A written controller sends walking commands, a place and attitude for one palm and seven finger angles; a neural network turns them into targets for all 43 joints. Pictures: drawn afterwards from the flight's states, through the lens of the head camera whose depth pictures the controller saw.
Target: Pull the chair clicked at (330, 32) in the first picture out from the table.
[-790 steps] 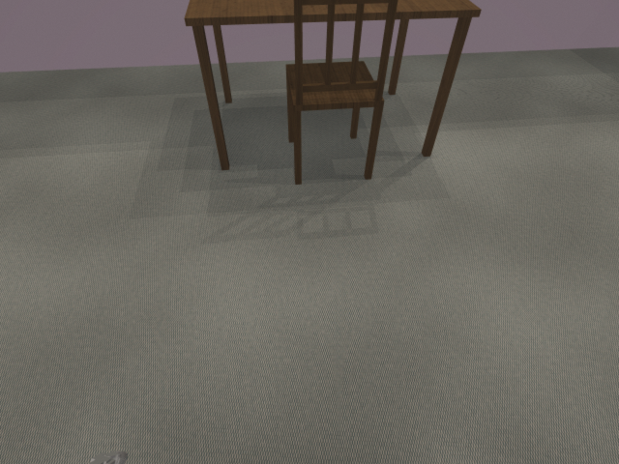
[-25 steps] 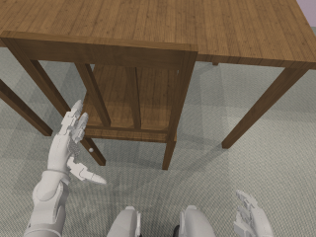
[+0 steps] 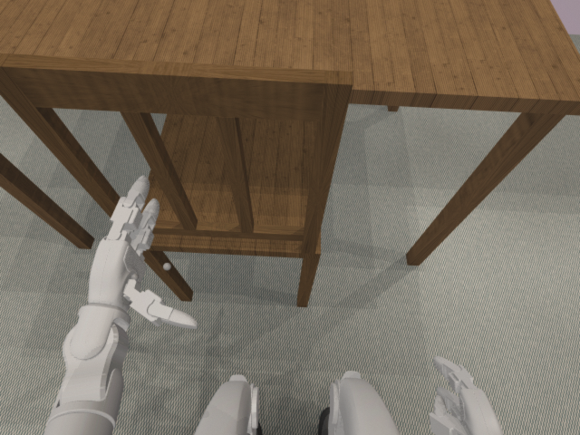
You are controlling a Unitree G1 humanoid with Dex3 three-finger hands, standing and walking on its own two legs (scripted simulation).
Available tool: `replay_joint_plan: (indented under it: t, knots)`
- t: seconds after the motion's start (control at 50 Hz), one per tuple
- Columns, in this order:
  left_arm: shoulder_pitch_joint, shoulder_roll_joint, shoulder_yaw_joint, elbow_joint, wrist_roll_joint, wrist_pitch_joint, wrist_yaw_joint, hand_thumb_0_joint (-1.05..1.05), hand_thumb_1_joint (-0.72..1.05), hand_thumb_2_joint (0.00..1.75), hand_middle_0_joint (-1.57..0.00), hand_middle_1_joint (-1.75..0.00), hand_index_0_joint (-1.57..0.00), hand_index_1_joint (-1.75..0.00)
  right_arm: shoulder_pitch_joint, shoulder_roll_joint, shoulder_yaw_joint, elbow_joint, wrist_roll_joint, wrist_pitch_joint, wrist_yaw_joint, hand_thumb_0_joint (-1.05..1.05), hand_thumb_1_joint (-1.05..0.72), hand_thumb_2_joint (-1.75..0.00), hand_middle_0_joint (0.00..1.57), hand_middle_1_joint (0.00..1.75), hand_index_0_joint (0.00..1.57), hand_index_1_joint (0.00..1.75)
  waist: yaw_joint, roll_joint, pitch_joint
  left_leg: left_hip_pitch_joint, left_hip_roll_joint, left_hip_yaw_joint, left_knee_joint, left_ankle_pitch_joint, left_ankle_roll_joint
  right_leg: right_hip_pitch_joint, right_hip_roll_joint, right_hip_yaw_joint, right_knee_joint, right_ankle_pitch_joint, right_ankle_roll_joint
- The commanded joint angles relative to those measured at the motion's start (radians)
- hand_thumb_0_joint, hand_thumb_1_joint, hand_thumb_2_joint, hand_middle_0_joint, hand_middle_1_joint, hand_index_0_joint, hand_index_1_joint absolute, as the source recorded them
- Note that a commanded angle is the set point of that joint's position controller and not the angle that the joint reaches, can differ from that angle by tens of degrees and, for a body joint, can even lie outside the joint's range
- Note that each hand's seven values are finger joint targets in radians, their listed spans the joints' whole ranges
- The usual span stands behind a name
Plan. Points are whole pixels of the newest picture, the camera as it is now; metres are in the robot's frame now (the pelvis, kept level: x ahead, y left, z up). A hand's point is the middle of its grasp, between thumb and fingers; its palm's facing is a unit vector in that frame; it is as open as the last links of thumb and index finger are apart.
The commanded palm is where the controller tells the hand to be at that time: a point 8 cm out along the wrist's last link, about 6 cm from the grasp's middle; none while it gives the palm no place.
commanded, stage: aim the fingers beside a spindle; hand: left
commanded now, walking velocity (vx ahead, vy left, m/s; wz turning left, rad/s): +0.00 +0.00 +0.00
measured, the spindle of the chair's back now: (168, 180) +0.47 +0.20 +0.01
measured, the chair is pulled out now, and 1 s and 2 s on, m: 0.00 0.00 0.00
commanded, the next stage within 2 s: push the fingers through the gap in 0.32 s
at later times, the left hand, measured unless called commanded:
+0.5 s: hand (162, 269) +0.32 +0.18 +0.01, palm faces -0.05 -1.00 -0.04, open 16.9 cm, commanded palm +0.31 +0.23 +0.02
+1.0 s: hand (172, 233) +0.38 +0.17 +0.01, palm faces -0.05 -1.00 -0.04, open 16.9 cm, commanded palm +0.36 +0.23 +0.02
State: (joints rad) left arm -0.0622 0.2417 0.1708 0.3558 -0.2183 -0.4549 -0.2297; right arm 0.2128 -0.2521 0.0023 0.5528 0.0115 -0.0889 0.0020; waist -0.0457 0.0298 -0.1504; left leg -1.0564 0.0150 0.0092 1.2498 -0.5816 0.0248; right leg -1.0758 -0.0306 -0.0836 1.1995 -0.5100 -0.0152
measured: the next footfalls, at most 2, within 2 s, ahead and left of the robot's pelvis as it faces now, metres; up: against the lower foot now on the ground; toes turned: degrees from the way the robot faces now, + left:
none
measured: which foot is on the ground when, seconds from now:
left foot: down 0.00-1.00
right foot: down 0.00-1.00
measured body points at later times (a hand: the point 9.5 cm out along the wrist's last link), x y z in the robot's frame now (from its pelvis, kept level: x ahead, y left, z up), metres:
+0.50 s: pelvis +0.00 +0.00 +0.00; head +0.11 +0.01 +0.43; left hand +0.32 +0.23 +0.02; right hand +0.16 -0.25 -0.10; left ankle +0.00 +0.10 -0.63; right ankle +0.03 -0.12 -0.63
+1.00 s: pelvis +0.00 +0.01 +0.00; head +0.12 +0.02 +0.43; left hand +0.37 +0.23 +0.02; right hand +0.13 -0.25 -0.11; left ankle +0.00 +0.10 -0.63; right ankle +0.03 -0.12 -0.63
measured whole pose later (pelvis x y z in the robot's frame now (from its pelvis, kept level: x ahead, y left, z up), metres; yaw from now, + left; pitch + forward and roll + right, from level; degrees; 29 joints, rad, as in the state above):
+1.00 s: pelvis +0.00 +0.01 +0.00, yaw +0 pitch +23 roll -2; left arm -0.30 0.26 0.20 0.56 -0.18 -0.46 -0.21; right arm 0.23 -0.26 0.01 0.59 0.00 -0.07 0.00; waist -0.06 0.03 -0.15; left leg -1.09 0.01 0.01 1.26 -0.58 0.04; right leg -1.11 -0.03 -0.08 1.20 -0.50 0.00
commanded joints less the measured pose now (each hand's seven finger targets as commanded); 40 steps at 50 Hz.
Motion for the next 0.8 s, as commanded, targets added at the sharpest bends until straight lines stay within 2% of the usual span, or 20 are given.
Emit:
replay_joint_plan:
  t: [0.0, 0.08, 0.1, 0.12, 0.22, 0.26, 0.28, 0.3, 0.38, 0.4, 0.42, 0.44, 0.48, 0.58, 0.62, 0.68, 0.7, 0.72, 0.76, 0.78]
  knots:
    - [-0.111, 0.122, 0.045, -0.196, -0.014, -0.073, 0.003, 0.00, -0.50, 0.30, -0.06, -0.08, -0.06, -0.08, 0.017, -0.144, -0.056, -0.123, 0.008, -0.046, -0.014, 0.00, -0.90, -0.90, 0.20, 0.30, 0.20, 0.30, -0.013, -0.031, -0.367, 0.177, -0.014, -0.041, -0.163, 0.362, -0.003, 0.295, 0.022, 0.049, -0.138, 0.302, -0.004]
    - [-0.155, 0.161, 0.077, -0.205, -0.009, -0.095, 0.006, 0.00, -0.50, 0.30, -0.06, -0.08, -0.06, -0.08, 0.010, -0.147, -0.056, -0.117, 0.006, -0.053, -0.021, 0.00, -0.90, -0.90, 0.20, 0.30, 0.20, 0.30, -0.007, 0.005, -0.347, 0.159, -0.017, -0.041, -0.159, 0.306, -0.003, 0.267, 0.022, 0.055, -0.139, 0.237, -0.009]
    - [-0.175, 0.140, 0.052, -0.211, -0.006, -0.099, 0.002, 0.00, -0.50, 0.30, -0.06, -0.08, -0.06, -0.08, 0.005, -0.143, -0.053, -0.117, 0.005, -0.054, -0.021, 0.00, -0.90, -0.90, 0.20, 0.30, 0.20, 0.30, -0.011, 0.027, -0.357, 0.175, -0.018, -0.043, -0.160, 0.314, -0.004, 0.261, 0.021, 0.054, -0.136, 0.240, -0.010]
    - [-0.168, 0.148, 0.065, -0.207, -0.009, -0.098, 0.002, 0.00, -0.50, 0.30, -0.06, -0.08, -0.06, -0.08, 0.010, -0.144, -0.055, -0.116, 0.005, -0.055, -0.022, 0.00, -0.90, -0.90, 0.20, 0.30, 0.20, 0.30, -0.008, 0.013, -0.366, 0.177, -0.018, -0.042, -0.157, 0.322, -0.004, 0.268, 0.021, 0.054, -0.135, 0.248, -0.009]
    - [-0.174, 0.147, 0.058, -0.198, -0.014, -0.086, -0.015, 0.00, -0.50, 0.30, -0.06, -0.08, -0.06, -0.08, 0.008, -0.146, -0.054, -0.114, 0.007, -0.058, -0.024, 0.00, -0.90, -0.90, 0.20, 0.30, 0.20, 0.30, -0.007, 0.025, -0.389, 0.186, -0.017, -0.043, -0.154, 0.334, -0.004, 0.275, 0.020, 0.055, -0.134, 0.260, -0.009]
    - [-0.151, 0.150, 0.067, -0.174, -0.017, -0.075, -0.019, 0.00, -0.50, 0.30, -0.06, -0.08, -0.06, -0.08, 0.008, -0.146, -0.053, -0.118, 0.009, -0.057, -0.025, 0.00, -0.90, -0.90, 0.20, 0.30, 0.20, 0.30, -0.004, -0.006, -0.374, 0.168, -0.019, -0.043, -0.159, 0.320, -0.003, 0.290, 0.022, 0.055, -0.140, 0.254, -0.008]
    - [-0.149, 0.155, 0.071, -0.165, -0.015, -0.071, -0.019, 0.00, -0.50, 0.30, -0.06, -0.08, -0.06, -0.08, 0.009, -0.149, -0.054, -0.118, 0.010, -0.056, -0.026, 0.00, -0.90, -0.90, 0.20, 0.30, 0.20, 0.30, -0.004, -0.006, -0.372, 0.166, -0.017, -0.046, -0.158, 0.326, -0.003, 0.285, 0.023, 0.053, -0.136, 0.256, -0.010]
    - [-0.159, 0.135, 0.050, -0.172, -0.015, -0.068, -0.021, 0.00, -0.50, 0.30, -0.06, -0.08, -0.06, -0.08, 0.006, -0.146, -0.052, -0.121, 0.009, -0.056, -0.024, 0.00, -0.90, -0.90, 0.20, 0.30, 0.20, 0.30, -0.007, 0.010, -0.365, 0.171, -0.019, -0.047, -0.161, 0.332, -0.003, 0.276, 0.022, 0.051, -0.133, 0.261, -0.010]
    - [-0.159, 0.173, 0.088, -0.174, -0.014, -0.066, -0.012, 0.00, -0.50, 0.30, -0.06, -0.08, -0.06, -0.08, 0.008, -0.150, -0.053, -0.123, 0.009, -0.054, -0.026, 0.00, -0.90, -0.90, 0.20, 0.30, 0.20, 0.30, -0.001, 0.002, -0.373, 0.167, -0.017, -0.046, -0.155, 0.327, -0.003, 0.276, 0.023, 0.053, -0.134, 0.253, -0.010]
    - [-0.172, 0.156, 0.072, -0.179, -0.015, -0.068, -0.013, 0.00, -0.50, 0.30, -0.06, -0.08, -0.06, -0.08, 0.007, -0.146, -0.050, -0.125, 0.008, -0.054, -0.024, 0.00, -0.90, -0.90, 0.20, 0.30, 0.20, 0.30, -0.005, 0.016, -0.371, 0.169, -0.019, -0.046, -0.160, 0.322, -0.004, 0.275, 0.022, 0.052, -0.135, 0.250, -0.009]
    - [-0.208, 0.153, 0.068, -0.175, -0.015, -0.069, -0.012, 0.00, -0.50, 0.30, -0.06, -0.08, -0.06, -0.08, 0.008, -0.147, -0.051, -0.119, 0.008, -0.054, -0.026, 0.00, -0.90, -0.90, 0.20, 0.30, 0.20, 0.30, -0.016, 0.001, -0.368, 0.167, -0.017, -0.046, -0.155, 0.316, -0.003, 0.266, 0.023, 0.053, -0.136, 0.247, -0.007]
    - [-0.228, 0.169, 0.082, -0.173, -0.014, -0.074, -0.010, 0.00, -0.50, 0.30, -0.06, -0.08, -0.06, -0.08, 0.011, -0.150, -0.051, -0.114, 0.007, -0.055, -0.028, 0.00, -0.90, -0.90, 0.20, 0.30, 0.20, 0.30, -0.013, 0.014, -0.368, 0.166, -0.017, -0.048, -0.154, 0.310, -0.005, 0.258, 0.023, 0.053, -0.134, 0.236, -0.008]
    - [-0.267, 0.157, 0.062, -0.173, -0.010, -0.079, -0.009, 0.00, -0.50, 0.30, -0.06, -0.08, -0.06, -0.08, 0.013, -0.149, -0.050, -0.109, 0.005, -0.060, -0.029, 0.00, -0.90, -0.90, 0.20, 0.30, 0.20, 0.30, -0.022, 0.030, -0.375, 0.180, -0.015, -0.051, -0.151, 0.318, -0.004, 0.242, 0.024, 0.050, -0.129, 0.234, -0.010]
    - [-0.298, 0.166, 0.068, -0.125, -0.005, -0.071, -0.016, 0.00, -0.50, 0.30, -0.06, -0.08, -0.06, -0.08, 0.024, -0.157, -0.051, -0.097, 0.005, -0.058, -0.030, 0.00, -0.90, -0.90, 0.20, 0.30, 0.20, 0.30, -0.021, 0.036, -0.391, 0.202, -0.012, -0.058, -0.155, 0.348, -0.008, 0.230, 0.024, 0.043, -0.123, 0.248, -0.013]
    - [-0.318, 0.148, 0.052, -0.114, -0.004, -0.061, -0.017, 0.00, -0.50, 0.30, -0.06, -0.08, -0.06, -0.08, 0.029, -0.157, -0.052, -0.093, 0.006, -0.055, -0.028, 0.00, -0.90, -0.90, 0.20, 0.30, 0.20, 0.30, -0.024, 0.048, -0.405, 0.222, -0.011, -0.060, -0.156, 0.367, -0.011, 0.221, 0.022, 0.040, -0.122, 0.258, -0.012]
    - [-0.317, 0.175, 0.083, -0.085, -0.003, -0.051, -0.008, 0.00, -0.50, 0.30, -0.06, -0.08, -0.06, -0.08, 0.038, -0.161, -0.053, -0.092, 0.005, -0.049, -0.028, 0.00, -0.90, -0.90, 0.20, 0.30, 0.20, 0.30, -0.014, 0.029, -0.413, 0.213, -0.010, -0.059, -0.159, 0.379, -0.012, 0.236, 0.023, 0.039, -0.120, 0.269, -0.012]
    - [-0.342, 0.172, 0.082, -0.064, 0.000, -0.049, -0.005, 0.00, -0.50, 0.30, -0.06, -0.08, -0.06, -0.08, 0.040, -0.159, -0.052, -0.089, 0.005, -0.045, -0.027, 0.00, -0.90, -0.90, 0.20, 0.30, 0.20, 0.30, -0.024, 0.017, -0.401, 0.200, -0.011, -0.057, -0.157, 0.361, -0.011, 0.233, 0.024, 0.040, -0.124, 0.262, -0.009]
    - [-0.358, 0.185, 0.096, -0.051, 0.001, -0.050, -0.001, 0.00, -0.50, 0.30, -0.06, -0.08, -0.06, -0.08, 0.044, -0.161, -0.050, -0.086, 0.005, -0.041, -0.027, 0.00, -0.90, -0.90, 0.20, 0.30, 0.20, 0.30, -0.020, 0.006, -0.393, 0.189, -0.011, -0.061, -0.161, 0.355, -0.012, 0.237, 0.024, 0.040, -0.123, 0.258, -0.010]
    - [-0.394, 0.176, 0.082, -0.076, 0.009, -0.062, 0.005, 0.00, -0.50, 0.30, -0.06, -0.08, -0.06, -0.08, 0.045, -0.157, -0.052, -0.087, 0.003, -0.040, -0.025, 0.00, -0.90, -0.90, 0.20, 0.30, 0.20, 0.30, -0.017, 0.053, -0.420, 0.228, -0.010, -0.062, -0.164, 0.382, -0.016, 0.226, 0.023, 0.037, -0.117, 0.263, -0.013]
    - [-0.378, 0.179, 0.088, -0.073, 0.008, -0.064, 0.009, 0.00, -0.50, 0.30, -0.06, -0.08, -0.06, -0.08, 0.049, -0.158, -0.054, -0.090, 0.003, -0.039, -0.024, 0.00, -0.90, -0.90, 0.20, 0.30, 0.20, 0.30, -0.015, 0.039, -0.433, 0.244, -0.008, -0.065, -0.165, 0.405, -0.016, 0.230, 0.026, 0.035, -0.117, 0.275, -0.014]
